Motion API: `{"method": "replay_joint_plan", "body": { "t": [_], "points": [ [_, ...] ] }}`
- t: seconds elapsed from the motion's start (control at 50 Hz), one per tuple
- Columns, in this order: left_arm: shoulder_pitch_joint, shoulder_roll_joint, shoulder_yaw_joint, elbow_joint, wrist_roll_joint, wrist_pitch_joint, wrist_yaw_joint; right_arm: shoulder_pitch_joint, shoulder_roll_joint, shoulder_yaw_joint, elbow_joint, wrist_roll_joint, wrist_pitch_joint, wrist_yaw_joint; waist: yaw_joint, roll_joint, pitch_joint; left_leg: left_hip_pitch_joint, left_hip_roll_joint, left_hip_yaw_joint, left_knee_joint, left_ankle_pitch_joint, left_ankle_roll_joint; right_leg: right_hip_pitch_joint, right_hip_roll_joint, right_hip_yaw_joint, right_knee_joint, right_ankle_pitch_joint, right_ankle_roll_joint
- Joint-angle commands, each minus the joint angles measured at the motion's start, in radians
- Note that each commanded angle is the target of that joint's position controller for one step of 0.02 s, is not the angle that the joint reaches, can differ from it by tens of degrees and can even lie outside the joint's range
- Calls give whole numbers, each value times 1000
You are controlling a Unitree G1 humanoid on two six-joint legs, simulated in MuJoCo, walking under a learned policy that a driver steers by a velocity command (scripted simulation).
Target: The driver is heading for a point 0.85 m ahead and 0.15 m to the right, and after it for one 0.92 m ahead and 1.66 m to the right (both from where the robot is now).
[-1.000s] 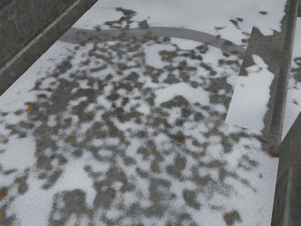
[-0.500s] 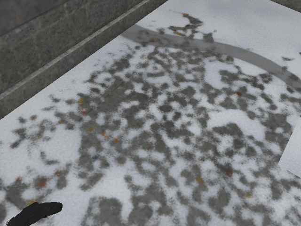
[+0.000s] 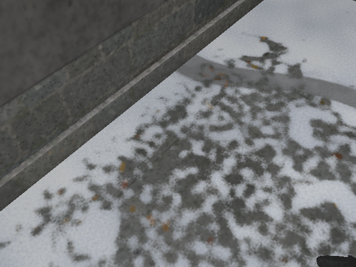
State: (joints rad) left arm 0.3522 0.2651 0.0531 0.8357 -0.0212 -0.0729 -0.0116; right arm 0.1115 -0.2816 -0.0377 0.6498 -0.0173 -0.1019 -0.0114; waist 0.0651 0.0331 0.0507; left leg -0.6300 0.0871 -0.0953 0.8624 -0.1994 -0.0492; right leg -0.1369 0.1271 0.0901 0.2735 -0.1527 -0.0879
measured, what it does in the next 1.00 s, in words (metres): walks ahead, turning right: left foot, then right foot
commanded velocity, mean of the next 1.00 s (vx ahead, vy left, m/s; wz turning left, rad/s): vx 0.46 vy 0.00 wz -0.43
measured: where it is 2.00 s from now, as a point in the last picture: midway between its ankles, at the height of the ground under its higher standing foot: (252, 223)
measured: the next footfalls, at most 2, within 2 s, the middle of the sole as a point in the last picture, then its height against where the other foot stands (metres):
left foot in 0.20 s outside the picture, level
right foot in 0.72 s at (251, 265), level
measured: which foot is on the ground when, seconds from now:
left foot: up 0.00-0.18, down 0.20-0.72, up 0.74-1.00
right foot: down 0.00-0.20, up 0.22-0.70, down 0.72-1.00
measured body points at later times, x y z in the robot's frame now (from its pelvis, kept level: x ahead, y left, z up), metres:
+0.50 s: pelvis +0.26 +0.04 +0.00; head +0.29 +0.03 +0.45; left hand +0.52 +0.24 -0.09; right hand +0.22 -0.26 -0.11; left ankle +0.25 +0.15 -0.75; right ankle +0.34 -0.15 -0.68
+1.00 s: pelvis +0.48 -0.12 +0.00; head +0.50 -0.15 +0.45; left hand +0.70 +0.08 -0.11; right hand +0.48 -0.43 -0.11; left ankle +0.67 -0.02 -0.67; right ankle +0.44 -0.17 -0.75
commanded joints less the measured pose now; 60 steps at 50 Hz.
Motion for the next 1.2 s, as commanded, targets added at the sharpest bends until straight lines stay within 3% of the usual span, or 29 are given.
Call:
{"method": "replay_joint_plan", "body": {
  "t": [0.02, 0.1, 0.14, 0.16, 0.18, 0.2, 0.22, 0.24, 0.26, 0.28, 0.32, 0.4, 0.52, 0.62, 0.66, 0.68, 0.7, 0.72, 0.74, 0.76, 0.78, 0.8, 0.82, 0.84, 0.92, 1.02, 1.14, 1.18, 1.2],
  "points": [
    [-39, 177, 42, -79, -10, -7, 17, -70, -30, 1, -84, 4, -15, 6, -13, -85, -27, 142, -61, 47, -211, 205, -22, -131, -202, 166, -73, 235, -143],
    [31, 178, 40, -65, -21, 10, 24, -135, -73, -14, -112, 24, -20, 19, 2, -105, -44, 225, -91, 7, -346, 246, -10, -63, -239, 263, 10, 113, -104],
    [18, 187, 44, -69, -17, 17, 27, -105, -105, -29, -112, 27, -25, 20, -31, -125, -52, 287, -89, 1, -381, 174, 18, -28, -258, 316, 75, 100, -83],
    [2, 177, 42, -75, -13, 19, 27, -36, -121, -40, -96, 25, -27, 16, -73, -129, -72, 384, -85, 11, -415, 158, 46, -43, -238, 313, 137, 129, -64],
    [-7, 143, 30, -87, -4, 17, 22, 73, -155, -56, -80, 16, -29, 7, -130, -113, -148, 554, -33, -17, -427, 134, 88, -86, -186, 274, 287, 144, -31],
    [6, 78, 7, -113, 23, 15, 20, 240, -226, -74, -67, 10, -25, -6, -184, 10, -301, 810, 156, -189, -405, 75, 151, -220, -109, 180, 581, -72, 8],
    [152, 29, -11, -144, -12, 4, 18, 273, -282, -85, -35, 0, -9, 2, -104, 337, -381, 1004, 362, -643, -507, -100, 310, -528, -20, 75, 852, -475, 52],
    [131, 134, 10, -117, -30, 9, 24, 241, -175, -67, -46, 9, -7, 7, -119, 215, -293, 927, 347, -691, -555, -277, 297, -631, -106, 92, 975, -424, 66],
    [30, 178, 24, -127, -26, 18, 24, 197, -113, -50, -53, 15, -5, 5, -139, 107, -172, 813, 293, -509, -565, -243, 253, -644, -139, 76, 997, -322, 71],
    [-17, 167, 26, -136, -13, 25, 25, 151, -96, -41, -51, 12, -3, 7, -120, 40, -110, 703, 243, -376, -583, -112, 231, -611, -170, 51, 980, -251, 81],
    [-45, 137, 30, -156, -5, 34, 15, 109, -78, -34, -31, 4, -5, 8, -83, 66, -44, 569, 178, -216, -637, 31, 215, -556, -215, 40, 912, -178, 89],
    [-93, 84, 18, -197, 0, 52, 3, 117, -108, -50, 9, 16, -22, 10, -74, 58, -24, 527, 174, -64, -706, 168, 244, -569, -236, 15, 814, -93, 110],
    [-251, 68, 5, -241, -1, 34, -29, 147, -163, -63, 57, 16, -8, 6, -124, 26, 1, 568, 149, 137, -715, 277, 218, -533, -222, -44, 509, 179, 101],
    [-372, 81, 6, -305, -4, 35, -55, 211, -209, -77, 99, 40, 18, 4, -144, 26, 37, 689, 197, 199, -664, 362, 190, -526, -197, -105, 378, 86, 48],
    [-343, 108, 20, -315, 1, 40, -57, 205, -238, -85, 101, 46, 32, -2, -106, 54, -5, 720, 198, 240, -549, 661, 168, -428, -144, -159, 356, -20, 8],
    [-271, 137, 36, -304, 4, 45, -55, 201, -252, -89, 99, 49, 40, -6, -59, 66, -57, 716, 189, 264, -428, 822, 155, -317, -102, -187, 343, -56, -17],
    [-116, 181, 65, -264, 1, 49, -46, 191, -245, -85, 94, 52, 46, -11, 28, 47, -140, 645, 156, 299, -229, 864, 126, -97, -58, -200, 278, -1, -53],
    [65, 255, 99, -220, -4, 58, -26, 205, -206, -67, 75, 32, 42, -16, 103, -29, -234, 403, 116, 298, 60, 598, 83, 223, -133, -48, 269, 31, -104],
    [35, 373, 111, -230, -12, 52, -16, 298, -58, -19, 12, -9, 18, -1, -27, -305, -316, -55, -82, 229, 412, -357, 19, 533, -402, 524, 193, -121, -284],
    [59, 279, 82, -258, -4, 37, -18, 228, -134, -24, 20, 25, -16, 12, 51, -189, -444, -140, -83, 8, 520, -397, 32, 561, -481, 728, 50, -234, -316],
    [32, 213, 62, -233, 7, 23, -22, 152, -182, -39, 5, 66, -27, 19, 58, -129, -293, -200, -35, 17, 505, -295, 48, 453, -457, 557, 31, -149, -263],
    [-25, 188, 52, -231, 5, 16, -22, 134, -169, -32, 6, 61, -30, 14, 18, -75, -201, -166, 13, 32, 430, -206, 57, 303, -417, 417, 34, -41, -224],
    [-102, 153, 38, -236, 12, 13, -21, 125, -166, -35, 20, 38, -25, 6, -21, -56, -137, -103, 45, 40, 365, -158, 46, 165, -384, 309, 32, 160, -194],
    [-142, 125, 27, -241, 26, 7, -20, 156, -169, -39, 33, 30, -11, 7, -59, -81, -120, -20, 64, 32, 338, -133, 39, 72, -356, 225, 19, 339, -181],
    [-167, 143, 29, -181, 36, -19, -10, 220, -110, -29, 72, 27, 38, 1, -106, -78, -100, 84, 37, 50, 230, -39, -5, -67, -324, 13, -30, 680, -165],
    [-174, 138, 21, -137, 44, -6, 18, 100, -64, -15, 41, 28, 37, 16, -53, -98, -77, 122, -5, 68, -101, 265, 2, -33, -271, -155, -43, 636, -89],
    [-155, 177, 36, -99, 20, 54, 42, 43, -95, -31, -34, 21, 41, 63, -30, -95, -66, 40, -29, 100, -223, 93, 48, 158, -371, -127, 92, 658, -99],
    [-178, 182, 41, -109, 6, 72, 54, 94, -109, -42, -41, 20, 43, 72, -62, -105, -85, 103, -69, 137, -272, 21, 82, 158, -367, -132, 224, 748, -76],
    [-188, 175, 39, -115, 2, 77, 61, 172, -129, -55, -28, 19, 39, 67, -106, -81, -126, 222, -103, 151, -364, 115, 113, 129, -326, -164, 359, 764, -40]
  ]
}}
